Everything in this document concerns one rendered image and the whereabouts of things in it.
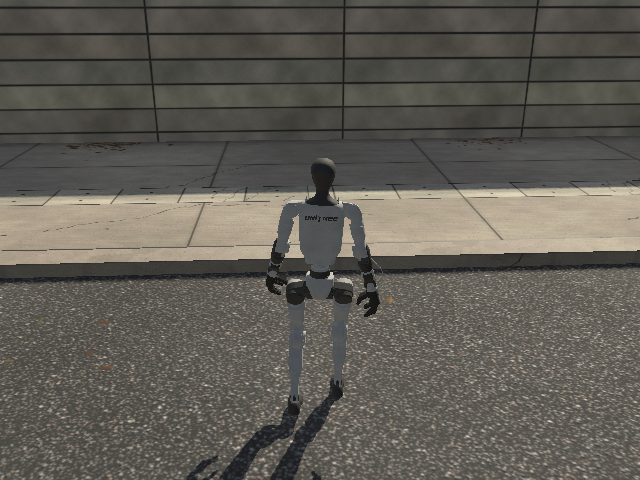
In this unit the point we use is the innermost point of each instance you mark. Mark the left robot upper arm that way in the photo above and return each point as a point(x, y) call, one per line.
point(290, 210)

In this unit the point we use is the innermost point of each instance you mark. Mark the robot right forearm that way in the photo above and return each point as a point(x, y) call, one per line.
point(367, 272)

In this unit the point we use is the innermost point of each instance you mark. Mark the right robot shin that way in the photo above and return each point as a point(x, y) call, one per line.
point(339, 355)

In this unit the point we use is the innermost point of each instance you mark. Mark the robot left forearm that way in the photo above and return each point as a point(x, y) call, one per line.
point(275, 262)

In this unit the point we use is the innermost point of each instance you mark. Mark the right robot upper arm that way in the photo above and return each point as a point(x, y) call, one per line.
point(353, 212)

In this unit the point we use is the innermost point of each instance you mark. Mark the right robot hand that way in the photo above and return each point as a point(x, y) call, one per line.
point(373, 302)

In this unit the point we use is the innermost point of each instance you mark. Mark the humanoid robot torso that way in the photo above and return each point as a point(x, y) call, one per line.
point(320, 236)

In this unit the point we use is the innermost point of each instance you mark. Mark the left robot hand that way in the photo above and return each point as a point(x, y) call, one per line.
point(280, 281)

